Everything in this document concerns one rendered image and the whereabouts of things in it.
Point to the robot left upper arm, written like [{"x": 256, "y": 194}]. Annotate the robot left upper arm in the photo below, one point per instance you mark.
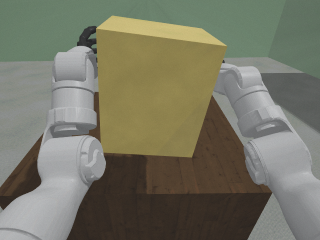
[{"x": 67, "y": 167}]

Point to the pedestal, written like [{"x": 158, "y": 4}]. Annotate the pedestal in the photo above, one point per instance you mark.
[{"x": 209, "y": 196}]

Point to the robot right forearm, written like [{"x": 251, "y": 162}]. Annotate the robot right forearm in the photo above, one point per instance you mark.
[{"x": 257, "y": 114}]

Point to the robot left hand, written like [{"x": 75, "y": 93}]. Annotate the robot left hand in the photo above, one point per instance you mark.
[{"x": 84, "y": 41}]

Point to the robot right upper arm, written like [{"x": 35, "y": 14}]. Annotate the robot right upper arm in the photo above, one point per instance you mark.
[{"x": 280, "y": 162}]

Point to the carton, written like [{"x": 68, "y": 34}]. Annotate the carton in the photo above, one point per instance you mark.
[{"x": 155, "y": 83}]

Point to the robot left forearm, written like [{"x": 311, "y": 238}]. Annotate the robot left forearm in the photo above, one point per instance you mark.
[{"x": 72, "y": 99}]

